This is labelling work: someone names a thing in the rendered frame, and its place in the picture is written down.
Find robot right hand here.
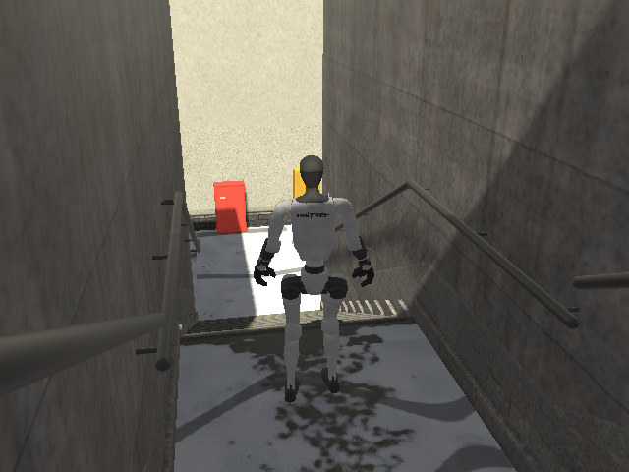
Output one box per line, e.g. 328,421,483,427
352,267,374,287

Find robot left hand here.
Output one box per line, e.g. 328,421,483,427
254,266,276,286

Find robot left forearm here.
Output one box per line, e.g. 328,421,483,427
256,238,274,271

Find robot right forearm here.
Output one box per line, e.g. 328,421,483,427
352,235,372,270

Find left robot foot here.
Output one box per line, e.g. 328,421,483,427
284,378,300,403

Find left robot upper arm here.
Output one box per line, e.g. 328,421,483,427
265,199,292,254

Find right robot upper arm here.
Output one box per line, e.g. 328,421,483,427
333,198,363,251

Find robot right thigh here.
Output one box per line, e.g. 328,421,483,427
321,273,348,335

